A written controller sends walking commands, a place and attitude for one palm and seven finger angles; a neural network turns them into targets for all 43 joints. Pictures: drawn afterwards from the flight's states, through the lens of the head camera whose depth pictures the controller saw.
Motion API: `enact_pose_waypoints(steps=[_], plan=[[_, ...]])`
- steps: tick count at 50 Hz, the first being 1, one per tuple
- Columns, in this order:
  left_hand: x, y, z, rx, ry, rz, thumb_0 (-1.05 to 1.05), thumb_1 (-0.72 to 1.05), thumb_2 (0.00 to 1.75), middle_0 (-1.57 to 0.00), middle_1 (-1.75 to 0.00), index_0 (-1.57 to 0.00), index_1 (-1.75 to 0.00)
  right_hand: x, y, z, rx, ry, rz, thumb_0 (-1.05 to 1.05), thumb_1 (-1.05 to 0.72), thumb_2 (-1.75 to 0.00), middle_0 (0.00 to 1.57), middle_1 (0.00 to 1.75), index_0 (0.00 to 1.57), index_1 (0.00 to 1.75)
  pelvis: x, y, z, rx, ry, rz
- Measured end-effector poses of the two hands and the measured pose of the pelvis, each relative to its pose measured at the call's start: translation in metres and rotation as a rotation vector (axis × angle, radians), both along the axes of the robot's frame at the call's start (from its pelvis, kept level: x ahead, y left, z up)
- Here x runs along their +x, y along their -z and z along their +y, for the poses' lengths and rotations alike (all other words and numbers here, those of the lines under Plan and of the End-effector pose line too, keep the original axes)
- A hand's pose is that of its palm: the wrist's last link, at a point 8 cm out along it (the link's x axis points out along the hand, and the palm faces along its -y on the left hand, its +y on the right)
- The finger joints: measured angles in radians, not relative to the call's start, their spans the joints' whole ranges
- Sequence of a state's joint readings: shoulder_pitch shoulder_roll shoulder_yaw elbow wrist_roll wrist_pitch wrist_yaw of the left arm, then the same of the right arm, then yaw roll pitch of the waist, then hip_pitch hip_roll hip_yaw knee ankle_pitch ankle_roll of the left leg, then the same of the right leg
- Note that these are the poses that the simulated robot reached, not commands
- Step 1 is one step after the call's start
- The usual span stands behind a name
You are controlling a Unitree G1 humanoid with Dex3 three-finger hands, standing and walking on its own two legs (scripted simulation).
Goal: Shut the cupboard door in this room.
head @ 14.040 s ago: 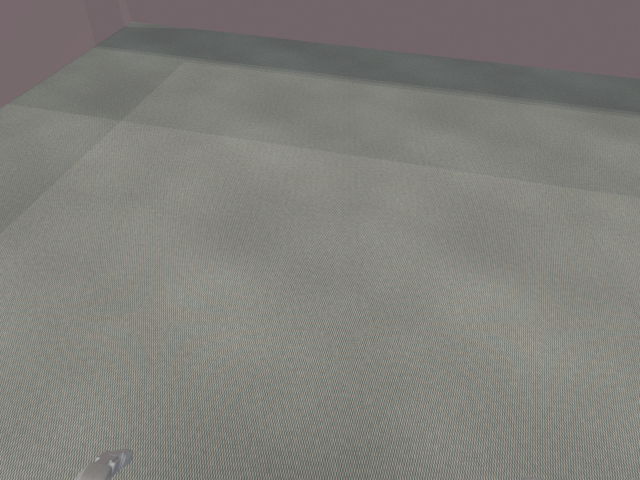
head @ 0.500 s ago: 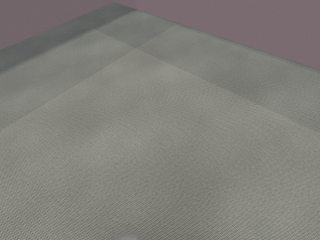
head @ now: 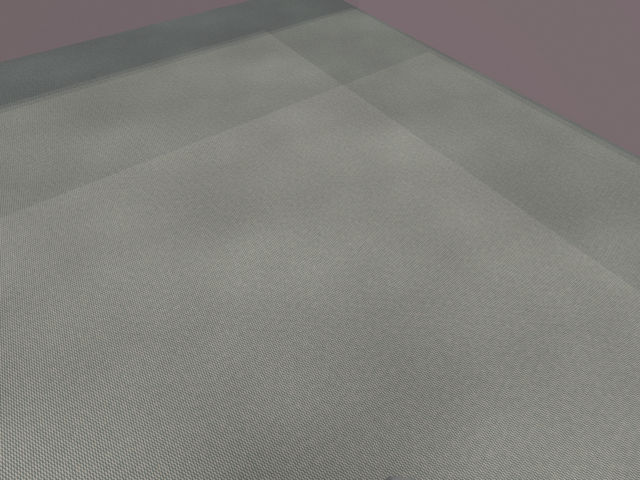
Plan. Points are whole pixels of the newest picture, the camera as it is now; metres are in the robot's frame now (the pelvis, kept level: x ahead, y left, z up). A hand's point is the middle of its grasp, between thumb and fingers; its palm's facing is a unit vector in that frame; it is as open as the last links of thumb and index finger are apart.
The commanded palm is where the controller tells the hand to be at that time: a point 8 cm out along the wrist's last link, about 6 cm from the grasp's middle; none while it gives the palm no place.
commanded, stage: turn or walk to find it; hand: left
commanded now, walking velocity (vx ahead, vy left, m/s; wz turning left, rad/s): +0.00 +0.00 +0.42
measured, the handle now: out of the picture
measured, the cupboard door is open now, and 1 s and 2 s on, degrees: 72 72 72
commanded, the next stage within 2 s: none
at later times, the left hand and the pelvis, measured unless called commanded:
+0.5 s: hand out of the picture -0.02 +0.15 -0.16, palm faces +0.27 -0.92 -0.27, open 7.3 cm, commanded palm none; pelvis -0.01 -0.05 +0.00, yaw +14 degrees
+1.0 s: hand out of the picture -0.04 +0.20 -0.16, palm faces +0.44 -0.86 -0.26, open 7.4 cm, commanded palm none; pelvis -0.03 -0.03 +0.00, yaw +26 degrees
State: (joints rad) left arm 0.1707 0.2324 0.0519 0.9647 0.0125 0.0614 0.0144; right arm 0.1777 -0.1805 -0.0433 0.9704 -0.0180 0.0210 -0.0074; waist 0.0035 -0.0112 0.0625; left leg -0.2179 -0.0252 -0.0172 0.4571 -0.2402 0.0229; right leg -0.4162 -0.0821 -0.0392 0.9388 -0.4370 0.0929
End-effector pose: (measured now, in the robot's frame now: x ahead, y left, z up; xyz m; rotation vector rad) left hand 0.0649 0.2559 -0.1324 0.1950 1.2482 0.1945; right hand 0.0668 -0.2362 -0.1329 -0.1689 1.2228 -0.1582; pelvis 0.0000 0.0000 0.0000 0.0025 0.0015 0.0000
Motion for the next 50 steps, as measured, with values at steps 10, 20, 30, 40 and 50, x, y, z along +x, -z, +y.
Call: enact_pose_waypoints(steps=[10, 20, 30, 40, 50], plan=[[0.004, -0.019, -0.047, 0.050, -0.025, -0.124, 0.00, 0.90, 0.90, -0.20, -0.30, -0.20, -0.30, -0.023, 0.032, -0.044, 0.047, -0.028, 0.105, 0.01, -0.90, -0.90, 0.21, 0.30, 0.20, 0.30, -0.010, 0.008, -0.039, 0.028, -0.107, -0.008], [-0.062, -0.020, -0.066, 0.035, -0.171, -0.033, 0.00, 0.91, 0.90, -0.20, -0.30, -0.21, -0.30, -0.010, 0.022, -0.064, 0.026, -0.128, 0.157, 0.01, -0.91, -0.90, 0.20, 0.30, 0.20, 0.30, -0.012, -0.002, -0.052, 0.045, -0.203, -0.004], [-0.143, 0.005, -0.047, -0.011, -0.328, 0.087, 0.00, 0.90, 0.90, -0.20, -0.30, -0.21, -0.30, 0.050, 0.012, -0.018, -0.022, -0.303, 0.076, 0.01, -0.91, -0.90, 0.20, 0.30, 0.20, 0.30, -0.021, 0.006, -0.031, 0.021, -0.298, 0.003], [-0.173, 0.015, -0.013, -0.036, -0.428, 0.103, 0.00, 0.91, 0.90, -0.19, -0.30, -0.20, -0.30, 0.083, -0.010, 0.042, -0.034, -0.433, -0.062, 0.01, -0.90, -0.90, 0.20, 0.30, 0.20, 0.30, -0.031, 0.003, -0.007, -0.013, -0.376, -0.013], [-0.129, -0.004, -0.014, 0.020, -0.422, -0.051, 0.00, 0.91, 0.90, -0.19, -0.30, -0.20, -0.30, 0.067, 0.002, 0.026, 0.005, -0.446, -0.004, 0.01, -0.90, -0.90, 0.21, 0.30, 0.20, 0.30, -0.032, 0.001, -0.026, 0.002, -0.448, -0.009]])
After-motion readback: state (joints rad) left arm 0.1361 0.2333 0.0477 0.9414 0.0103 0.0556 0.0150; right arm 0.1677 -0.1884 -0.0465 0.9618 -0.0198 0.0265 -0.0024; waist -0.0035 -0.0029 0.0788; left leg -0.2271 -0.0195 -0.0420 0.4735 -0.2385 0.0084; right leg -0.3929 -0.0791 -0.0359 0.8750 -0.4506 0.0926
